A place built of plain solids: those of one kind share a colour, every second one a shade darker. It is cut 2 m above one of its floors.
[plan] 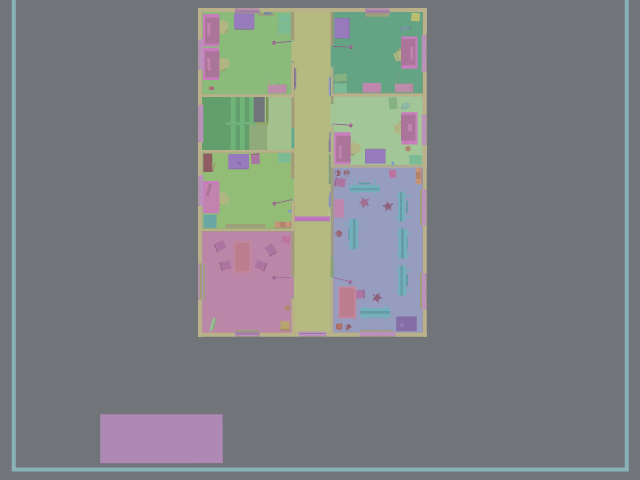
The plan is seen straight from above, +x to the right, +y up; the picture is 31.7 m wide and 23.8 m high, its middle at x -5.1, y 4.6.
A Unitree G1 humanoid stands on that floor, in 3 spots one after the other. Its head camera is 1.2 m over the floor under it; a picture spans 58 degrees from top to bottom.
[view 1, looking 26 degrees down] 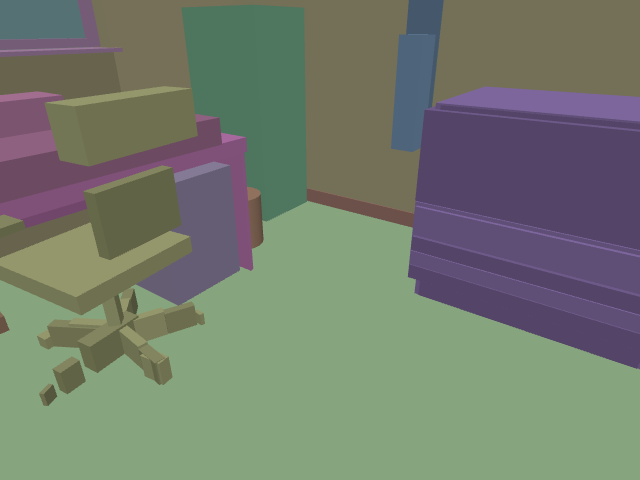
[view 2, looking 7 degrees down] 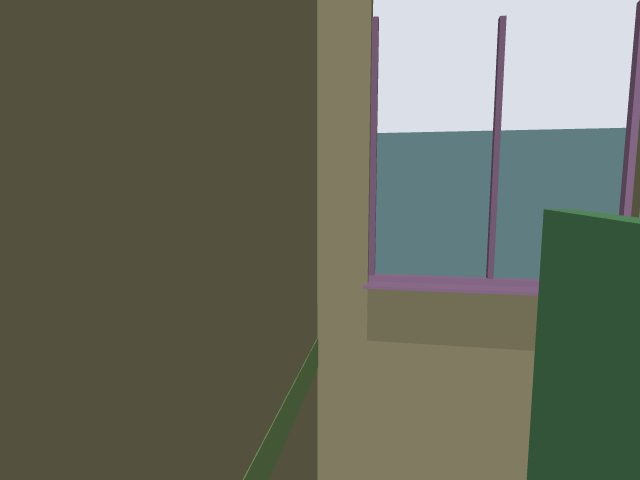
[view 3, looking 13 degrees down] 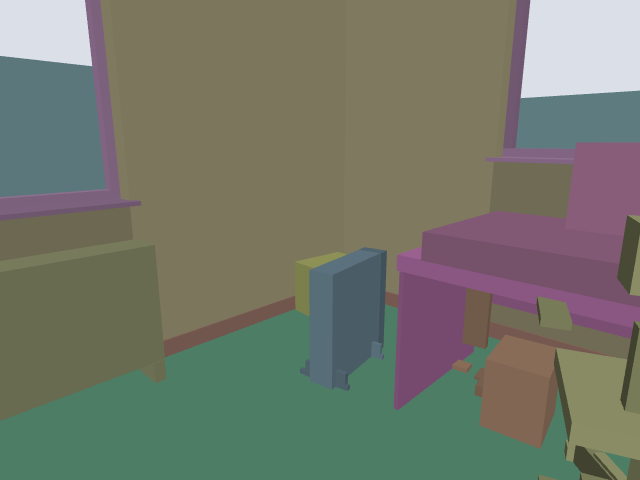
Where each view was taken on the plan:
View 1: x -2.55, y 10.85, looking -55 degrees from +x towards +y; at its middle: raised_floor_buying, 2.74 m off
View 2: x -7.66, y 9.66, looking -170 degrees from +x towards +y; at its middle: wall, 3.37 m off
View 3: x -2.55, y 13.70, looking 44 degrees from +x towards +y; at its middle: wall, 3.25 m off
